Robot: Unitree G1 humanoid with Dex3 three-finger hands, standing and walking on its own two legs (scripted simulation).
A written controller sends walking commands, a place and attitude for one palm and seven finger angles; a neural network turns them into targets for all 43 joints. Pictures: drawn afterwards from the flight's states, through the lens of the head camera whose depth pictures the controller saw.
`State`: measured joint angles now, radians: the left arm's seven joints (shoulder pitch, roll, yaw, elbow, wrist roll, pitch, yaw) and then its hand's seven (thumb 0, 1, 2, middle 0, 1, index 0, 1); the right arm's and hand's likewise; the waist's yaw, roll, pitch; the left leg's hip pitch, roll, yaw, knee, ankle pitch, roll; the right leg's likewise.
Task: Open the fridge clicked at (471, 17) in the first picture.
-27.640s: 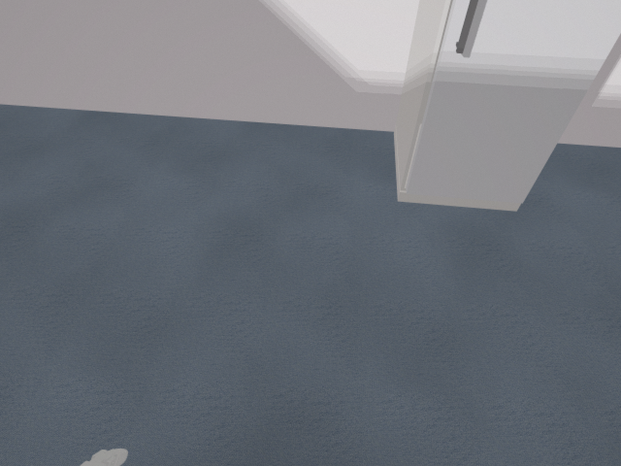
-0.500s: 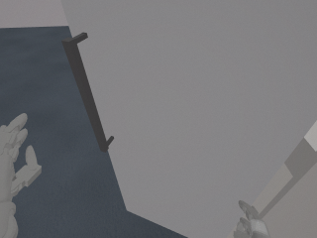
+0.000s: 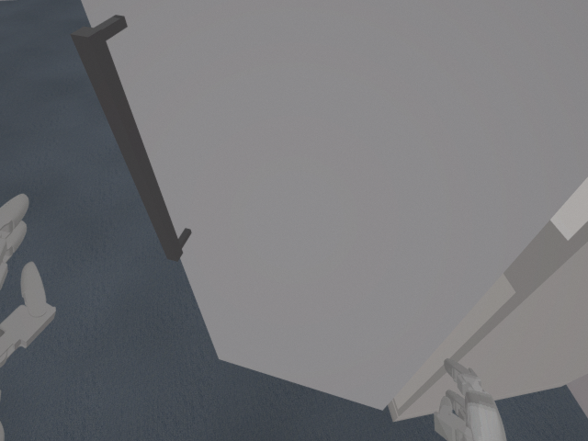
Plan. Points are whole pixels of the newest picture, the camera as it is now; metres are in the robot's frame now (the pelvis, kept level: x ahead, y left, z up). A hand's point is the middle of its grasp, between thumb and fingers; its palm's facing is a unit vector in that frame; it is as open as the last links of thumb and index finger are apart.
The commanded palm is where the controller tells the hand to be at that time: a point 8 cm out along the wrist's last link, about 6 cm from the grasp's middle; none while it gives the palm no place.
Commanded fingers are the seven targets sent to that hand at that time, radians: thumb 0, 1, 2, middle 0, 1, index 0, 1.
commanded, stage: step back with the hand held close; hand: left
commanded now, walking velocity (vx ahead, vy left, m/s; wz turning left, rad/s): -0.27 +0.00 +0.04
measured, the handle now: (152, 167) +0.41 +0.22 +0.16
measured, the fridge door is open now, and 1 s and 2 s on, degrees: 64 64 64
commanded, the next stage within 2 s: stop stepping back and stand still in 1.08 s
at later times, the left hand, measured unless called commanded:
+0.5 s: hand out of the picture +0.14 +0.29 +0.16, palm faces +0.48 -0.76 -0.44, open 7.4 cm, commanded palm +0.06 +0.32 +0.18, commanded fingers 0.00 0.90 0.90 -0.20 -0.30 -0.20 -0.30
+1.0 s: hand out of the picture +0.07 +0.30 +0.18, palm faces +0.42 -0.80 -0.42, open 7.4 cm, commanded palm +0.00 +0.33 +0.18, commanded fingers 0.00 0.90 0.90 -0.20 -0.30 -0.20 -0.30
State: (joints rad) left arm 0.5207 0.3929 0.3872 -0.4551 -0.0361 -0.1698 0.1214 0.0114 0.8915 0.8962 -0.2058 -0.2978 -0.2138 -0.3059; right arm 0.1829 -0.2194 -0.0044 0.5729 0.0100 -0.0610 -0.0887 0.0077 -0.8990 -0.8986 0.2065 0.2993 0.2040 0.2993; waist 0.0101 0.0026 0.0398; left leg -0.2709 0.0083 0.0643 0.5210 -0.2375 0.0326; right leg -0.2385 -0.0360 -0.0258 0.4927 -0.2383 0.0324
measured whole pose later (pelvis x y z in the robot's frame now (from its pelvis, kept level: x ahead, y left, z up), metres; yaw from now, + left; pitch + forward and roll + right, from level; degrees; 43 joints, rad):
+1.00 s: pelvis -0.14 +0.03 +0.00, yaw +0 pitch +0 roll -5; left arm 0.49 0.45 0.48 -0.56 -0.05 -0.27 0.14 0.01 0.89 0.90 -0.21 -0.30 -0.22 -0.31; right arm 0.18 -0.17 0.00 0.60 -0.01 -0.16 -0.06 0.01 -0.90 -0.90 0.21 0.30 0.20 0.30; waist 0.01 -0.02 0.07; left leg -0.43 0.03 0.01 0.47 -0.04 0.07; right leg -0.34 0.06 -0.01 0.88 -0.50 0.01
